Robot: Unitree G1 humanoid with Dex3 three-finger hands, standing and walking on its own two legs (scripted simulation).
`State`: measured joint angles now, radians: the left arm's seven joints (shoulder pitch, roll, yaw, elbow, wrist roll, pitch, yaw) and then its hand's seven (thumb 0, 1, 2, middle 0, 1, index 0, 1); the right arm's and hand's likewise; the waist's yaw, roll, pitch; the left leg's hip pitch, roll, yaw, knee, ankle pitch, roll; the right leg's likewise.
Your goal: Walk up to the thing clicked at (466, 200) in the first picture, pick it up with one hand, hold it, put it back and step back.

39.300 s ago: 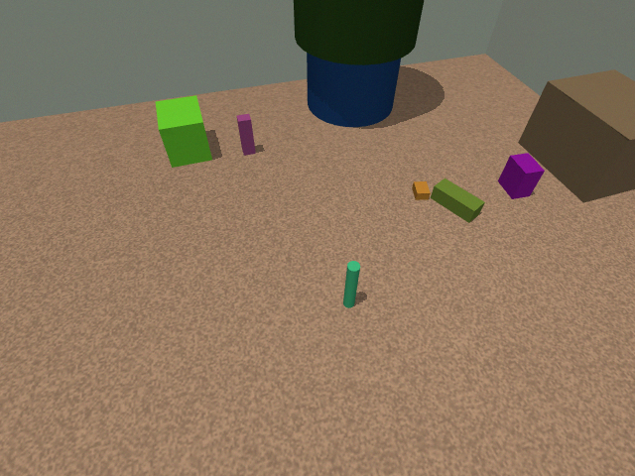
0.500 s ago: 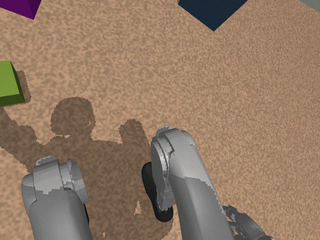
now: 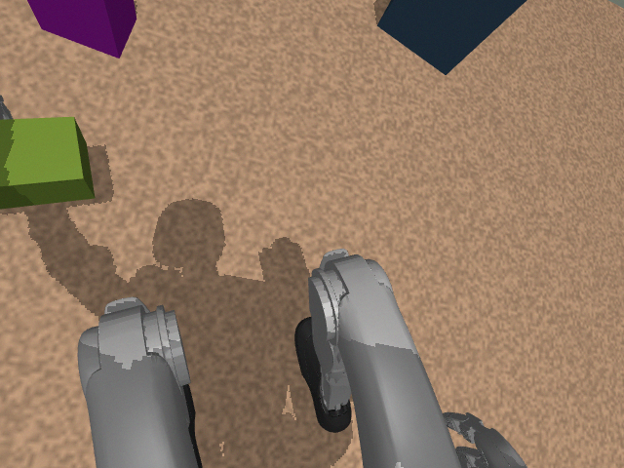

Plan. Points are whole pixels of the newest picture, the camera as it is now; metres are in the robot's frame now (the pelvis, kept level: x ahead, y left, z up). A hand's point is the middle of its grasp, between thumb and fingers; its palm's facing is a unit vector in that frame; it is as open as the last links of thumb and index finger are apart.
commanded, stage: lift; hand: left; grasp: from above
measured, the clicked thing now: out of the picture +0.50 +0.31 -0.18
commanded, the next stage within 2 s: hold in 1.64 s
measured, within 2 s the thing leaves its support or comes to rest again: neither
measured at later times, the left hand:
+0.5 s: hand out of the picture +0.44 +0.32 -0.02, palm faces -0.44 -0.09 -0.89, open 11.0 cm
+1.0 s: hand out of the picture +0.35 +0.28 +0.19, palm faces -0.43 -0.12 -0.89, open 11.0 cm
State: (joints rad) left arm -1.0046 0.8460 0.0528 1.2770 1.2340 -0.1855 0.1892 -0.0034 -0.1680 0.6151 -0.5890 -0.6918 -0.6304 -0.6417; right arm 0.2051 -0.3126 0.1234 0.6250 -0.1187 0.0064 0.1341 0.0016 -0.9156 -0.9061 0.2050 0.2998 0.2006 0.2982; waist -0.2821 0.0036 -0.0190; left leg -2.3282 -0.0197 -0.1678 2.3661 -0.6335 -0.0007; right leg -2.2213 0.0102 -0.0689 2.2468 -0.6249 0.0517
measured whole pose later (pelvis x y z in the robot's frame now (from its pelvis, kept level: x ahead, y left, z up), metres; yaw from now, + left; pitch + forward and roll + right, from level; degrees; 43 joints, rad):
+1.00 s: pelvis +0.01 -0.01 +0.25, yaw +7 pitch +22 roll -3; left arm -0.39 0.52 -0.09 0.70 0.98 -0.04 0.02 0.00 -0.15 0.60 -0.58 -0.70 -0.62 -0.65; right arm 0.20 -0.24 -0.01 0.66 0.03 0.05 -0.04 0.01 -0.90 -0.90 0.21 0.30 0.20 0.30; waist -0.10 0.04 -0.18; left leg -1.36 0.03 -0.05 1.52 -0.55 0.00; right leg -1.33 0.00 0.00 1.47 -0.53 0.04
